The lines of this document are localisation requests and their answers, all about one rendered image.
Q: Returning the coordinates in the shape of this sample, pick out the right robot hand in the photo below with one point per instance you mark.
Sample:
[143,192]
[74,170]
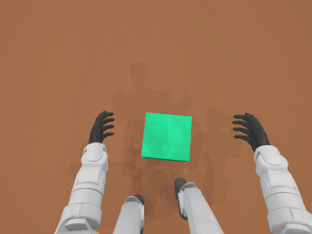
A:
[256,136]

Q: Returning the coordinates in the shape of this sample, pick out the carton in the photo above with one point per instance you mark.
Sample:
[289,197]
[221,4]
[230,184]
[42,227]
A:
[166,137]

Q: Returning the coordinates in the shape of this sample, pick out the right robot foot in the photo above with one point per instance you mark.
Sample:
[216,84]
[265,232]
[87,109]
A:
[179,182]

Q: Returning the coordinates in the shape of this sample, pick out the robot right shin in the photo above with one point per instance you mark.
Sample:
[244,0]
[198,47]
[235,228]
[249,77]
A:
[188,185]

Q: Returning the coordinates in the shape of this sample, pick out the left robot hand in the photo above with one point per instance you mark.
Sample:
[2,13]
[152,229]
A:
[97,130]

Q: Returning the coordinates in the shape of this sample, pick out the robot left forearm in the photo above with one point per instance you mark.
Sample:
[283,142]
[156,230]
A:
[83,210]

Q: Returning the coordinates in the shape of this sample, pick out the robot right forearm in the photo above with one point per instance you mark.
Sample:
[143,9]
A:
[286,211]

